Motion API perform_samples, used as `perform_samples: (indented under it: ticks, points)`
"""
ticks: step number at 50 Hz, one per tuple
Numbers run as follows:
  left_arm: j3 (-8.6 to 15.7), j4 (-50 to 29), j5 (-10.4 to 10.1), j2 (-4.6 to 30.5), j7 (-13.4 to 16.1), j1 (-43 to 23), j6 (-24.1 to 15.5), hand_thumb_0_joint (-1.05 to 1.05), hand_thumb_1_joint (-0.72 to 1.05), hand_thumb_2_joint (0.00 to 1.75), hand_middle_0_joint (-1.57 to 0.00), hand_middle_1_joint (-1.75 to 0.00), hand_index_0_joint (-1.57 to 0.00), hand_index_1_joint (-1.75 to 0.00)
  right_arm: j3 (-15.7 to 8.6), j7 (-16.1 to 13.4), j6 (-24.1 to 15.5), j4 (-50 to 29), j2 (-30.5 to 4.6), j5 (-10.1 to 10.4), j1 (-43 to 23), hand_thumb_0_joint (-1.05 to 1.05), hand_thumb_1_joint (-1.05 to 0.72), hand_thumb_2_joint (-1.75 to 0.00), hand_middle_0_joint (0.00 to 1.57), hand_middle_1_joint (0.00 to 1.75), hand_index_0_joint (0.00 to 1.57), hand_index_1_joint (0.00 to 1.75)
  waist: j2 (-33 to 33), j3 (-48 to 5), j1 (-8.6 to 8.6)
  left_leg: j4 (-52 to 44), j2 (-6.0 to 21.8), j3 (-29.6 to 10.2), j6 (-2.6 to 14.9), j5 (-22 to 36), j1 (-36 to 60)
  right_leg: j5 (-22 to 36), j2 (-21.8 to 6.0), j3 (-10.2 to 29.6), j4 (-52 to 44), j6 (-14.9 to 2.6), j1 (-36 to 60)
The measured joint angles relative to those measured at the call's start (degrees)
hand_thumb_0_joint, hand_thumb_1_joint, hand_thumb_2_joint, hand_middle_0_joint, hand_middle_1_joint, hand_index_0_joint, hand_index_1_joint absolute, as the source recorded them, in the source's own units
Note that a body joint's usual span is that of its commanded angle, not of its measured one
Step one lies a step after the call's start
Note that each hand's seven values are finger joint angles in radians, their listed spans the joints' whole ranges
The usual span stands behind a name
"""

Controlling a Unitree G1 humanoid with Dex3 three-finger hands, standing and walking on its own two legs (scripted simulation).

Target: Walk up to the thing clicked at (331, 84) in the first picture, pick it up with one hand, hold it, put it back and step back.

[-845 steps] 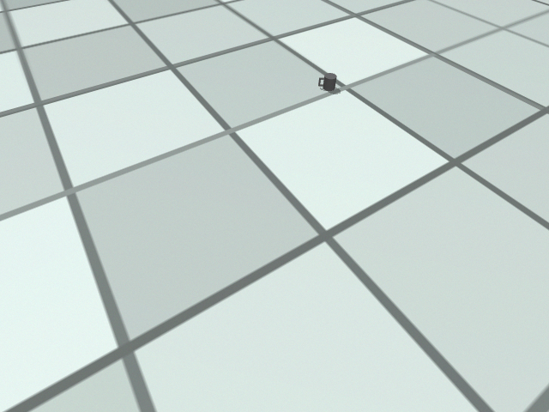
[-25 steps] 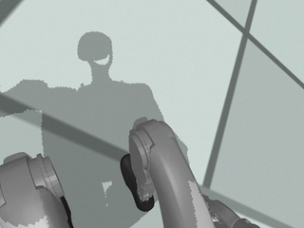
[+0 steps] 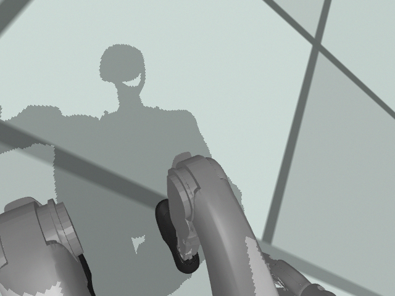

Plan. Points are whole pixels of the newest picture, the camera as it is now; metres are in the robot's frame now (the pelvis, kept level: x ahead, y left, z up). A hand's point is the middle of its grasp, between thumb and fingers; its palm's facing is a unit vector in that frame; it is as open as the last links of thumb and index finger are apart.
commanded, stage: close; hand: left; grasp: from above
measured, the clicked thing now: out of the picture +0.43 +0.30 -0.26
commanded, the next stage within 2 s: settle in 0.46 s
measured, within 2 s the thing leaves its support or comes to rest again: leaves its support in 0.96 s
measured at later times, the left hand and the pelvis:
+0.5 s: hand out of the picture +0.43 +0.32 -0.22, palm faces -0.43 -0.14 -0.89, open 11.3 cm; pelvis +0.00 +0.00 +0.00, yaw +0 degrees
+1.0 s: hand out of the picture +0.44 +0.32 -0.21, palm faces -0.35 -0.13 -0.93, open 11.0 cm; pelvis +0.01 +0.00 +0.01, yaw +1 degrees
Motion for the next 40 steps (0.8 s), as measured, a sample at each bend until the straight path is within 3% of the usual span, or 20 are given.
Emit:
perform_samples:
  ticks: [32, 40]
  points:
    - [-0.1, -0.4, -0.9, 0.5, -0.9, -0.2, -0.1, 0.00, -0.20, 0.83, -0.59, -0.91, -0.44, -0.93, 0.3, -0.7, 0.2, -0.9, -0.3, 0.2, 0.5, 0.00, -0.90, -0.90, 0.20, 0.30, 0.20, 0.30, 0.1, 0.6, -0.20, -0.3, 0.1, 0.2, -0.25, 0.0, 0.4, 0.2, 0.0, 0.2, 0.1, -0.11, 0.0]
    - [0.8, -3.3, -1.1, -0.5, -2.7, 1.0, 0.7, 0.00, -0.20, 0.82, -0.60, -0.92, -0.46, -0.92, -0.6, -1.0, 0.9, -0.9, -0.1, 0.7, 1.7, 0.00, -0.92, -0.91, 0.20, 0.30, 0.20, 0.30, 0.7, -0.2, 0.21, -0.6, 0.0, 0.4, -0.12, 0.1, -0.1, -0.1, -0.2, 0.2, -0.3, -0.20, -0.3]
